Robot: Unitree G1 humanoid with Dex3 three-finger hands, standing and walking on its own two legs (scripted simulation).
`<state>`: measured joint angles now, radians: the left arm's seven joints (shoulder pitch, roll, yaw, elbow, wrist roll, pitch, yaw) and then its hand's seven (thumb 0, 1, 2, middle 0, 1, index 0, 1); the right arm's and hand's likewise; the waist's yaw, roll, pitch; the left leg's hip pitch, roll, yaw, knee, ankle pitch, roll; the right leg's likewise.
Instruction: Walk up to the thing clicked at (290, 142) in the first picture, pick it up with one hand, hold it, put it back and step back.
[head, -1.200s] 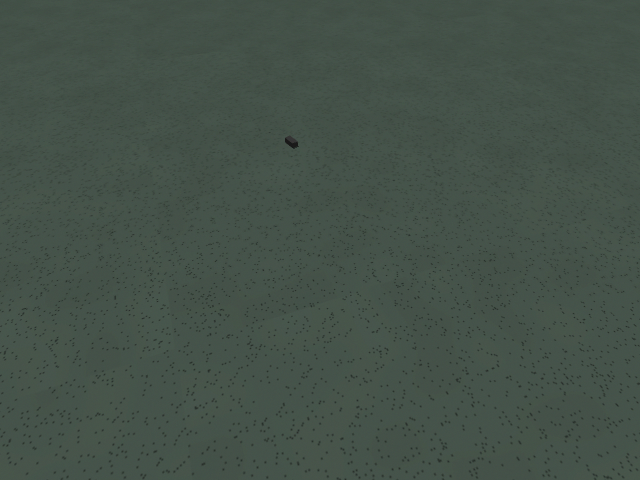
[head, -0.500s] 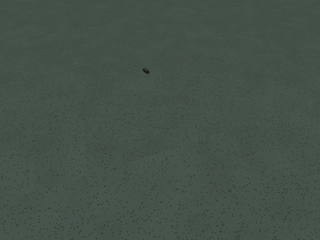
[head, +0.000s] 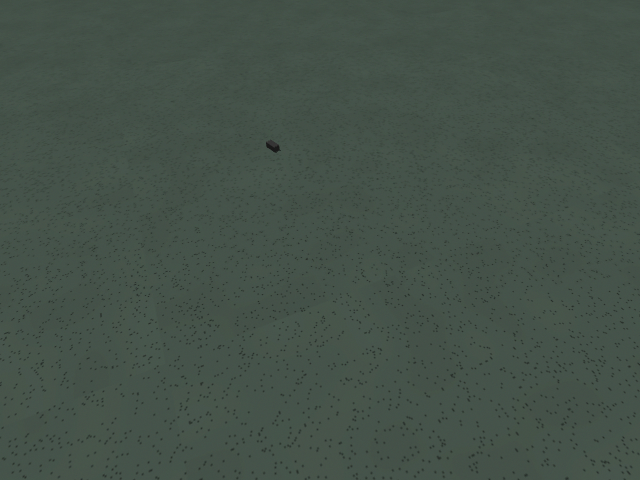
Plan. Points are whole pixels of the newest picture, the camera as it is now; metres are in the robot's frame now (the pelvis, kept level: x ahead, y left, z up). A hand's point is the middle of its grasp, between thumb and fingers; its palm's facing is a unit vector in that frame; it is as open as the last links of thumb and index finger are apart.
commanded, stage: walk up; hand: left
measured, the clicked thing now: (272, 145) +1.92 +0.35 -0.76
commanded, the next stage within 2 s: none
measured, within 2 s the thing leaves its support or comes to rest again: neither
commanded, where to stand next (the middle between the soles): +1.48 +0.47 m, yaw -50 degrees
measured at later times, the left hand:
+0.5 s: hand (169, 427) +0.24 +0.25 -0.14, palm faces -0.22 -0.87 -0.44, open 7.4 cm
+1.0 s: hand (240, 203) +0.72 +0.22 -0.13, palm faces -0.47 -0.74 -0.48, open 7.4 cm
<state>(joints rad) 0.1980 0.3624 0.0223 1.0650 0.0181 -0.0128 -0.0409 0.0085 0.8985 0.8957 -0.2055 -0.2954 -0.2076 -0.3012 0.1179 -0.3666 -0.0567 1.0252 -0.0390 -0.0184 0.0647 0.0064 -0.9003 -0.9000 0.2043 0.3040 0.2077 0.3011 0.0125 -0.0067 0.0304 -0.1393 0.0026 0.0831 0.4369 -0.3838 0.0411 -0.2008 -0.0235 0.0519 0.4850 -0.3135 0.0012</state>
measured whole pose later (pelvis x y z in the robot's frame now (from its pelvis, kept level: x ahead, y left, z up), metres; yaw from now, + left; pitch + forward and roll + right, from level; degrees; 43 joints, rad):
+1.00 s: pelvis +0.47 +0.04 -0.01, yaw -26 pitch -1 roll +1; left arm 0.18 0.44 0.04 0.91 -0.02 -0.07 0.01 0.01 0.90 0.90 -0.20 -0.30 -0.21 -0.30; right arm 0.36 -0.42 -0.12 0.85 -0.06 -0.01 0.09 0.01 -0.90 -0.90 0.20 0.30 0.21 0.30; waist -0.13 0.03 0.07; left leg -0.11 -0.01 0.22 0.48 -0.36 0.06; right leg -0.55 -0.06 -0.09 0.75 -0.21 -0.03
